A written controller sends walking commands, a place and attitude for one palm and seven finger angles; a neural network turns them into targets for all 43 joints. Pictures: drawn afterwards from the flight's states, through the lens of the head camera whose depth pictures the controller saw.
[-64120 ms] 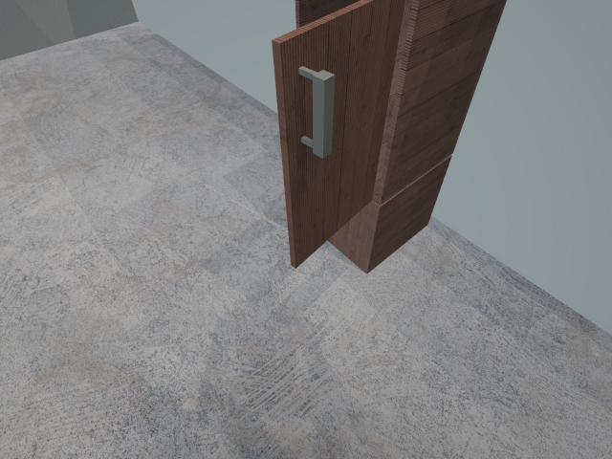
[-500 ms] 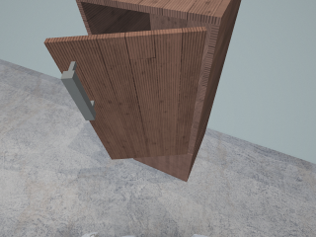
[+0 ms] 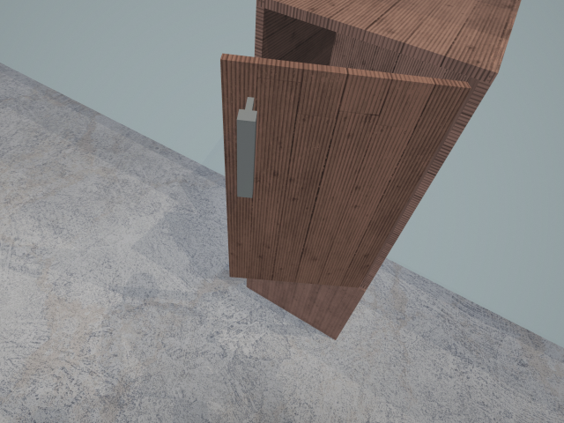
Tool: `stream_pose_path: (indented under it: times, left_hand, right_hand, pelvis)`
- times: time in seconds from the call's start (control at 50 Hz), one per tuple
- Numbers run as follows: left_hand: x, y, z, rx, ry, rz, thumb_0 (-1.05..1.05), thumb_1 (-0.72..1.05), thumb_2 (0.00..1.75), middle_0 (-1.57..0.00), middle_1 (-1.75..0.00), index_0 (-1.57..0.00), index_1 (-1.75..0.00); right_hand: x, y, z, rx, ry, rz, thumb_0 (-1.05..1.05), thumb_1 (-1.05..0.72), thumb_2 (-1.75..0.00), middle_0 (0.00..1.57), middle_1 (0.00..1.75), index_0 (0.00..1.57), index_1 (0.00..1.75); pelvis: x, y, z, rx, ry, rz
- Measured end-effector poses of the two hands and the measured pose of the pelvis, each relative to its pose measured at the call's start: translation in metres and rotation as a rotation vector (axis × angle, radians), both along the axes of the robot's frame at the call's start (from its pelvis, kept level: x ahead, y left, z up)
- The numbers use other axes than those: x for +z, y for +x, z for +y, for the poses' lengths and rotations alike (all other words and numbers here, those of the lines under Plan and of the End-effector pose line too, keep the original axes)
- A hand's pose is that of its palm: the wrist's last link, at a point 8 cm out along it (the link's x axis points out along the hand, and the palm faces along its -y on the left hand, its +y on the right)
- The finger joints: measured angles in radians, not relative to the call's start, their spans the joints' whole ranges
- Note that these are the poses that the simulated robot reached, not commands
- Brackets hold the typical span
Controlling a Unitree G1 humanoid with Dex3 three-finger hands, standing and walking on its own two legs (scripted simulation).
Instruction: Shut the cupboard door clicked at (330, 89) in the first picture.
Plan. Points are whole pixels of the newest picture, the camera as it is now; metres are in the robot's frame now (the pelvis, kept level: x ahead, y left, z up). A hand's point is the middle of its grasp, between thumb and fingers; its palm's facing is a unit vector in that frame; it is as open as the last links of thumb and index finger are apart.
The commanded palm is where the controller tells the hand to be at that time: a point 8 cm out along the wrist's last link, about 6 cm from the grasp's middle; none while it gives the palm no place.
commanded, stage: come to a stop and stand still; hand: left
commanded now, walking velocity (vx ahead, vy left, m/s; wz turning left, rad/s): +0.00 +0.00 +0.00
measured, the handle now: (247, 149) +0.48 +0.11 +0.12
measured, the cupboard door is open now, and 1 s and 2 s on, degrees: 28 28 28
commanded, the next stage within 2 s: look again from close up in 0.64 s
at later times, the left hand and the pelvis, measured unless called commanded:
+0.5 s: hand out of the picture -0.03 +0.17 -0.17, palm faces -0.03 -0.98 -0.18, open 7.3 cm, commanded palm none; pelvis -0.04 +0.01 +0.01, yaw -2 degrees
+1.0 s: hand out of the picture -0.05 +0.19 -0.18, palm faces -0.01 -0.98 -0.21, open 7.4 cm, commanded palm none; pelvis -0.04 +0.02 -0.01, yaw -1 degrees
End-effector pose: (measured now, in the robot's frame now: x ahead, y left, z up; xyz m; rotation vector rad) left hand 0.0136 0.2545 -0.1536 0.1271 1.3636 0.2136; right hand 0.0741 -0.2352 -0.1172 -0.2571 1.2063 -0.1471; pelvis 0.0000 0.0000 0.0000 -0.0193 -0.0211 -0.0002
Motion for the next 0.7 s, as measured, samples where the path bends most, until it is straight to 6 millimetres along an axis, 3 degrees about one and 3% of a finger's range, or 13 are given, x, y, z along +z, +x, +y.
stream_pose_path:
  times: [0.08,0.24,0.46,0.58,0.7]
  left_hand:
    - [0.005,-0.016,0.004,-0.011,-0.007,0.037,0.01,0.91,0.9,-0.19,-0.3,-0.2,-0.29]
    - [0.012,-0.029,-0.008,-0.071,-0.001,0.069,0.01,0.91,0.9,-0.19,-0.3,-0.2,-0.29]
    - [0.012,-0.039,-0.028,-0.102,-0.031,0.03,0.01,0.93,0.9,-0.2,-0.3,-0.2,-0.29]
    - [0.008,-0.057,-0.036,-0.093,-0.059,0.053,0.01,0.93,0.9,-0.2,-0.3,-0.2,-0.29]
    - [0.007,-0.076,-0.045,-0.076,-0.084,0.096,0.01,0.92,0.9,-0.2,-0.3,-0.2,-0.29]
  right_hand:
    - [-0.005,-0.026,0.017,-0.035,0.022,0.048,0.01,-0.92,-0.89,0.21,0.3,0.2,0.3]
    - [-0.026,-0.08,0.026,-0.135,0.08,0.123,0.01,-0.93,-0.89,0.21,0.3,0.2,0.3]
    - [-0.023,-0.149,0.031,-0.18,0.105,0.224,0.01,-0.92,-0.9,0.2,0.29,0.2,0.3]
    - [-0.02,-0.173,0.029,-0.193,0.095,0.272,0.01,-0.91,-0.9,0.2,0.29,0.2,0.3]
    - [-0.019,-0.181,0.03,-0.195,0.09,0.288,0.01,-0.91,-0.9,0.2,0.29,0.2,0.3]
  pelvis:
    - [0.004,-0.006,0.01,-0.016,0.011,0.013]
    - [0.002,-0.021,0.017,-0.043,0.035,0.025]
    - [0.007,-0.038,0.01,-0.035,0.023,-0.019]
    - [0.007,-0.045,0.008,-0.032,0.02,-0.017]
    - [0.007,-0.048,0.008,-0.03,0.018,-0.012]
